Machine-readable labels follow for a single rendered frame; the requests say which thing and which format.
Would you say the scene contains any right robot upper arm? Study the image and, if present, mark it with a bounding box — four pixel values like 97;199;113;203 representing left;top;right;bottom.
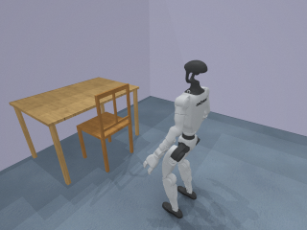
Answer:
201;86;211;116

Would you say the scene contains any left robot foot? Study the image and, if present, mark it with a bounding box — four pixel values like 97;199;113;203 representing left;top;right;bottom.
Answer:
162;201;183;219

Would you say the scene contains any robot left forearm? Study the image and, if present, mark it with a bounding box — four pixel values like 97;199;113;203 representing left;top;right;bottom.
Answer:
153;126;177;159

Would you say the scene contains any left robot upper arm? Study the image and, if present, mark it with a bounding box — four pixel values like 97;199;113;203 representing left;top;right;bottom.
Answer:
172;94;190;137

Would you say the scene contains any table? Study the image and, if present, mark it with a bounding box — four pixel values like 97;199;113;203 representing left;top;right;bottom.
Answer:
9;77;139;185

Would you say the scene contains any humanoid robot head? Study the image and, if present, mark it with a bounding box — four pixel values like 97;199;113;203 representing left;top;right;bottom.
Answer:
184;59;208;96

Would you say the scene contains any chair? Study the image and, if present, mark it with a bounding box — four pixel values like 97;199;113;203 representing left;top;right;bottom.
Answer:
76;83;133;173

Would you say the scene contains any robot left hand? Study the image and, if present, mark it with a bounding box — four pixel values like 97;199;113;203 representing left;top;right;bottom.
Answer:
143;154;159;175

